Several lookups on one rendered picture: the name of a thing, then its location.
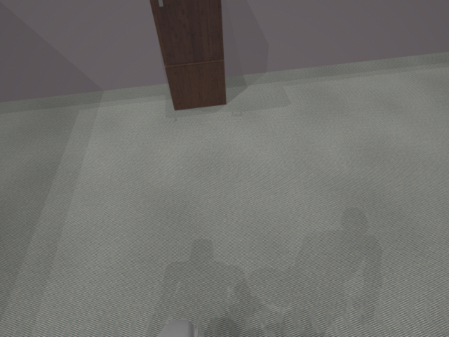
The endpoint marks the cupboard door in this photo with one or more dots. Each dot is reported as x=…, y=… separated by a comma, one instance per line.
x=189, y=29

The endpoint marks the left robot thigh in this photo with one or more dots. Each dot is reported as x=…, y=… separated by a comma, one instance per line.
x=179, y=328

